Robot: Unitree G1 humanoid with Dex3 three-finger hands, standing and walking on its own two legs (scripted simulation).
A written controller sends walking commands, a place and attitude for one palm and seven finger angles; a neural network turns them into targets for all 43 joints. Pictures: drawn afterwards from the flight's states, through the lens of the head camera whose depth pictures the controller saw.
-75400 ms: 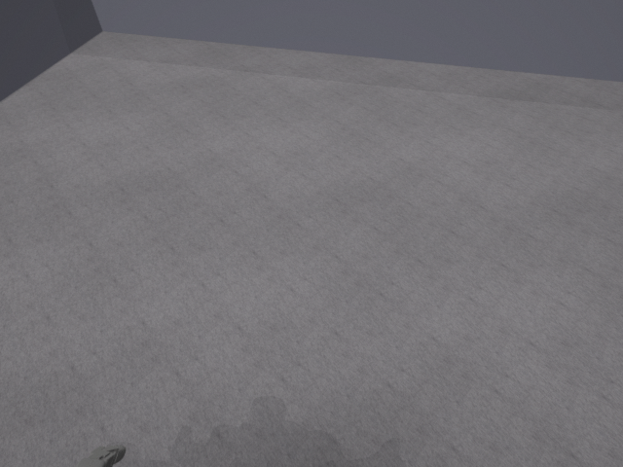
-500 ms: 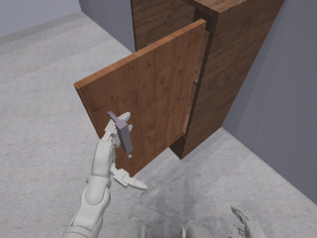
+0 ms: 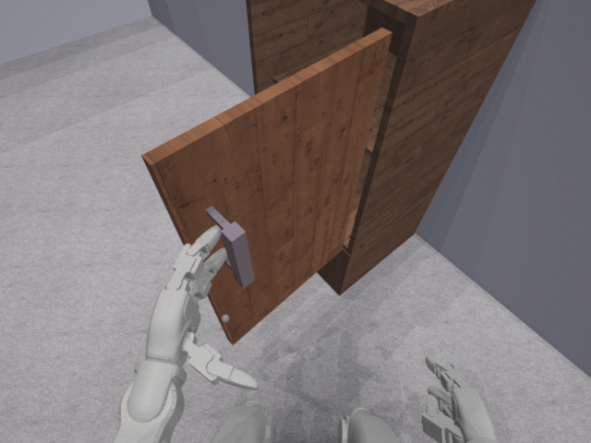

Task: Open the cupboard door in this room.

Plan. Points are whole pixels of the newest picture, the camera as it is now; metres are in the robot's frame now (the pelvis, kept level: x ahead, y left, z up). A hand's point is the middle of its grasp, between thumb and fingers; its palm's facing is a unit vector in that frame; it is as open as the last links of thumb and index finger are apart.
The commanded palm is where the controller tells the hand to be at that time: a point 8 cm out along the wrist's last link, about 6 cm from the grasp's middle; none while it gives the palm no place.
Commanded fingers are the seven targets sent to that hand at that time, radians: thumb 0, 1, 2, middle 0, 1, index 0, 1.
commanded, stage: slide the hand sideways off the handle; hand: left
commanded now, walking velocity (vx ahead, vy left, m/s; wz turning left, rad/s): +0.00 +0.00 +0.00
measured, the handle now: (230, 248) +0.36 +0.12 +0.05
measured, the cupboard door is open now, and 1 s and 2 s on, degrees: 94 93 93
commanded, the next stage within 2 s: draw the hand back to the body in 0.54 s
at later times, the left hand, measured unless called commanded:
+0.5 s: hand (181, 347) +0.23 +0.15 +0.04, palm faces +0.01 -1.00 -0.06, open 16.2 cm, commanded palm +0.20 +0.21 +0.05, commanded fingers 0.00 -0.50 0.30 -0.15 -0.30 -0.15 -0.30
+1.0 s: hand (134, 340) +0.22 +0.18 +0.10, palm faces +0.00 -1.00 -0.07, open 16.3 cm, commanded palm +0.19 +0.24 +0.11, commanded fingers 0.00 -0.50 0.30 -0.15 -0.30 -0.15 -0.30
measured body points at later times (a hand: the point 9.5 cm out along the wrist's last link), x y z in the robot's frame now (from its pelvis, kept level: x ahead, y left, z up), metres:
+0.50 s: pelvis +0.01 -0.02 -0.01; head +0.08 -0.02 +0.44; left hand +0.22 +0.21 +0.05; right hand +0.20 -0.25 -0.09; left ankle +0.02 +0.09 -0.65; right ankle +0.03 -0.10 -0.65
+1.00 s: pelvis +0.02 -0.01 +0.02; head +0.05 -0.01 +0.47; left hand +0.21 +0.24 +0.11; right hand +0.19 -0.24 -0.05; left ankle +0.02 +0.09 -0.65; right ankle +0.03 -0.10 -0.65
